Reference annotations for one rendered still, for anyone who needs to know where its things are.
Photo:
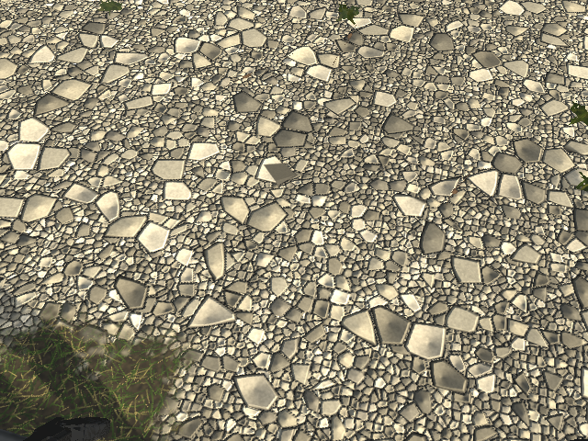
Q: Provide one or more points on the left robot hand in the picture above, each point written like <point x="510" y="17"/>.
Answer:
<point x="77" y="429"/>

